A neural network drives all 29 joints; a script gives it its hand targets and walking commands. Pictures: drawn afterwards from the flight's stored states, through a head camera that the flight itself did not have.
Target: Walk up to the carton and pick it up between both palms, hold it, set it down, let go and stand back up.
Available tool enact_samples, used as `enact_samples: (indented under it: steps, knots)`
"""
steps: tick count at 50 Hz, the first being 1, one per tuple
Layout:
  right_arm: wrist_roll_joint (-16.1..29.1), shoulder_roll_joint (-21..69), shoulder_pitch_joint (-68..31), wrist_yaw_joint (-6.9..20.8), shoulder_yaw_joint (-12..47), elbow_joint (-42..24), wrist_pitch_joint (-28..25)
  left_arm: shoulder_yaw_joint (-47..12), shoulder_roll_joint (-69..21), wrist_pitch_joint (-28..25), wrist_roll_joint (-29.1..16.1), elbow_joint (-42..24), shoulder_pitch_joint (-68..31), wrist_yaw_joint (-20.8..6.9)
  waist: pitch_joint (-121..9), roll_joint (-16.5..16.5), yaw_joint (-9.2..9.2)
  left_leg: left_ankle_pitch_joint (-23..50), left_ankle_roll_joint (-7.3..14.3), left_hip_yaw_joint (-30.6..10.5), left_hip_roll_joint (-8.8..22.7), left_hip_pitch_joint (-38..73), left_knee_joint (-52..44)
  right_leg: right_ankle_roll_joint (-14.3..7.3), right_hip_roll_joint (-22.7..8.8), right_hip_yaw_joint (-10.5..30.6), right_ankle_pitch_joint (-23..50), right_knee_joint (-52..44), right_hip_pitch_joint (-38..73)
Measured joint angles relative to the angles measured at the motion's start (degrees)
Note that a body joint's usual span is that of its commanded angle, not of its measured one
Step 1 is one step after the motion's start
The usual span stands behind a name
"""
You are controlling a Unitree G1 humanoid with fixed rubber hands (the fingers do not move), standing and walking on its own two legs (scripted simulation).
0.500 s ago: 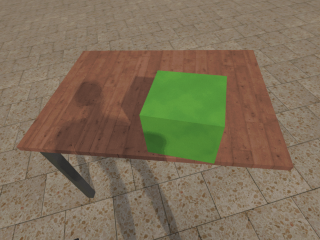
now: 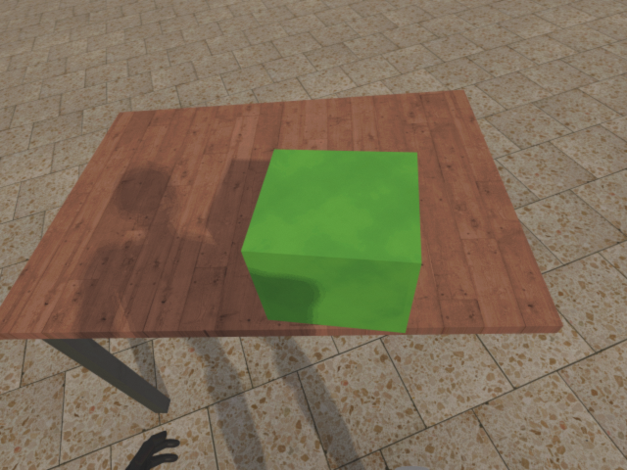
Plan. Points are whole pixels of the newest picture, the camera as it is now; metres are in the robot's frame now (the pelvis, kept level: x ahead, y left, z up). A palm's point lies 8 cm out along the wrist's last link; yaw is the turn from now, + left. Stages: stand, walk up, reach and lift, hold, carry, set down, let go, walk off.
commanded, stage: walk up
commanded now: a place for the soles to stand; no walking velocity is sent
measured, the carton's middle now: (339, 240) +0.45 -0.01 -0.01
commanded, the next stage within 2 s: stand in 1.58 s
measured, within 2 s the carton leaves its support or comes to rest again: neither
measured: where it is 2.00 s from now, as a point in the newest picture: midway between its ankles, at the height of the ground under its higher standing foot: outside the picture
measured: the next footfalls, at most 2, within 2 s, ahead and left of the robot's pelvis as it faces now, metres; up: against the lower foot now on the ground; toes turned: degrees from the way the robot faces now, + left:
none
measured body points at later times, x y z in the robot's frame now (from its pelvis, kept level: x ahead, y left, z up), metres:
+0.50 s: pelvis +0.02 +0.01 +0.00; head +0.03 +0.00 +0.45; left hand +0.18 +0.27 -0.09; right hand +0.10 -0.27 -0.10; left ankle -0.02 +0.13 -0.72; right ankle +0.04 -0.12 -0.72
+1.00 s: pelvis +0.00 +0.00 +0.00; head +0.01 -0.01 +0.45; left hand +0.17 +0.25 -0.09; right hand +0.05 -0.29 -0.11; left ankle -0.02 +0.13 -0.72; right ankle +0.04 -0.12 -0.72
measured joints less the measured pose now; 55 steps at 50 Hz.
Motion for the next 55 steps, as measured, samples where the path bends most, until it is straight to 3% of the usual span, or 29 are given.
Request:
enact_samples:
  steps: [12, 29, 55]
  knots:
    - [0.8, 0.3, -3.0, 0.3, 0.5, -2.2, -0.2, -0.5, 0.9, 0.0, -0.6, 0.0, -2.9, -0.8, -1.8, -3.6, 0.11, -3.2, 0.1, 1.9, 0.3, 2.5, -0.6, 0.5, 0.5, 1.8, -1.1, -0.4, 1.5]
    - [0.7, -0.4, -3.3, 0.5, 0.2, -3.4, 1.0, 0.0, 1.4, 0.4, -0.4, 0.6, -3.6, -1.0, -0.4, -1.8, -0.25, -4.0, 0.3, 4.6, 1.1, 3.7, 0.1, 0.8, 1.6, 4.3, -0.8, 0.2, 1.6]
    - [0.4, -1.3, -2.1, 0.3, -0.1, -2.4, 1.3, 0.1, 1.3, 0.3, -0.6, 0.8, -2.1, -1.4, -0.2, -2.4, -0.27, -2.3, -0.3, 7.5, 2.4, 3.0, -0.7, 0.1, 3.6, 7.0, 1.9, -0.3, -0.6]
